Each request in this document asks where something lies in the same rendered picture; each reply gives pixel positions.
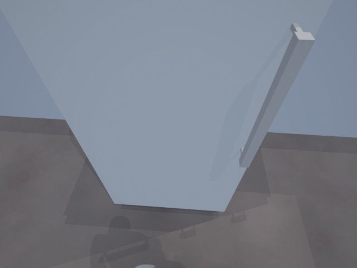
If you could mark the fridge door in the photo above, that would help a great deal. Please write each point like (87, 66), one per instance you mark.
(161, 94)

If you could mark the handle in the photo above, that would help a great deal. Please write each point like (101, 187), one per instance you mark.
(293, 59)

